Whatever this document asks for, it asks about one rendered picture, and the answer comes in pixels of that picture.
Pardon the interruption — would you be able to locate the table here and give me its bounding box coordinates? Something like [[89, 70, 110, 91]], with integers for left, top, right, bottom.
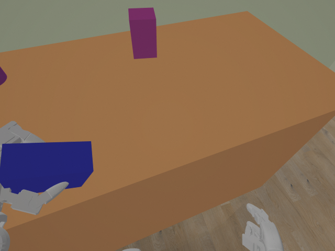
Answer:
[[0, 11, 335, 251]]

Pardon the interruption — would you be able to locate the robot right hand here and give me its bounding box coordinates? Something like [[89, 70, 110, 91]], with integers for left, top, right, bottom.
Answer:
[[242, 203, 284, 251]]

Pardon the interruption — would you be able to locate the sponge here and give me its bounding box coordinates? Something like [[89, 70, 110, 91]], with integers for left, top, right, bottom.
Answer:
[[0, 141, 93, 194]]

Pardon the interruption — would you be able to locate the robot left hand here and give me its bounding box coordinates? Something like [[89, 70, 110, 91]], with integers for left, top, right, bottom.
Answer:
[[0, 121, 69, 215]]

